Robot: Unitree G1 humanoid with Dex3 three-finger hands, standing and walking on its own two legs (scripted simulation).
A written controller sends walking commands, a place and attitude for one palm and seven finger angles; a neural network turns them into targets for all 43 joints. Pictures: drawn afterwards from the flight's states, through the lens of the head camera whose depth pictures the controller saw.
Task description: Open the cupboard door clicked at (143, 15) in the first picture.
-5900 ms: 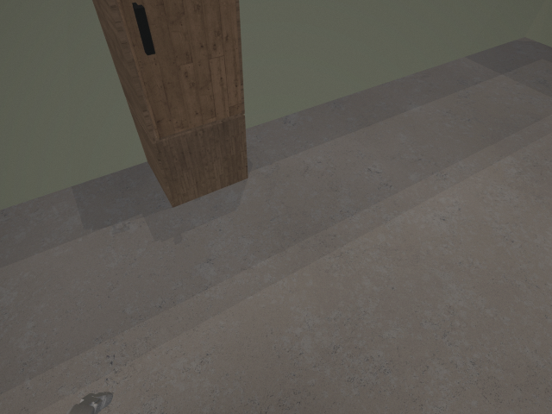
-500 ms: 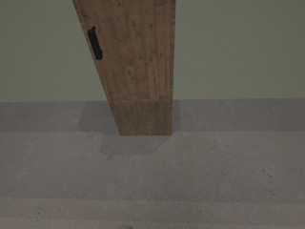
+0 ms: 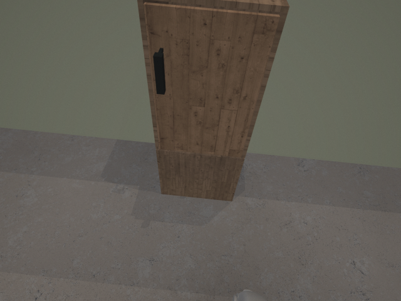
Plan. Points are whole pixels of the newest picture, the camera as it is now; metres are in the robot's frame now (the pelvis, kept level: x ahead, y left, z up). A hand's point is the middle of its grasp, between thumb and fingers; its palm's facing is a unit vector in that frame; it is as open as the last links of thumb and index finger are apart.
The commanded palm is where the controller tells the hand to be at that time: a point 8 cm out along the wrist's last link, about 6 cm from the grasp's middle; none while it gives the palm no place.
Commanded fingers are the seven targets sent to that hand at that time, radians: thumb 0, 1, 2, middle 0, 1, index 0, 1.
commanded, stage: take the last steps up to it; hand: left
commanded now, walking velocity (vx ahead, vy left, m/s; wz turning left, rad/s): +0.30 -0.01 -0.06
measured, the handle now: (161, 71) +0.75 +0.19 +0.06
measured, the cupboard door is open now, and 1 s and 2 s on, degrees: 0 0 0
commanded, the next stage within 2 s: come to a stop and stand still in 0.34 s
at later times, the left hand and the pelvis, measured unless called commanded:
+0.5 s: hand (146, 264) +0.23 +0.15 -0.17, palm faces +0.01 -0.97 -0.23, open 7.2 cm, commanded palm none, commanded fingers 0.00 0.90 0.90 -0.20 -0.30 -0.20 -0.30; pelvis +0.18 -0.04 +0.00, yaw -1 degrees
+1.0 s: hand (143, 259) +0.25 +0.16 -0.18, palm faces -0.01 -0.95 -0.30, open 7.4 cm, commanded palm none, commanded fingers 0.00 0.90 0.90 -0.20 -0.30 -0.20 -0.30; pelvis +0.18 -0.05 -0.02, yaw -4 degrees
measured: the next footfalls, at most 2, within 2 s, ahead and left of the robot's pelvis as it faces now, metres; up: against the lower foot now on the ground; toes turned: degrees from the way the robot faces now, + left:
right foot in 0.24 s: +0.25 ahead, -0.12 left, +0.00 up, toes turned -9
left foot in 0.62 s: +0.30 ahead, +0.11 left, +0.00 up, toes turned +3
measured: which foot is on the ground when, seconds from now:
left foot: down 0.00-0.24, up 0.26-0.60, down 0.62-1.00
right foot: up 0.00-0.22, down 0.24-0.68, up 0.70-0.98, down 1.00-1.00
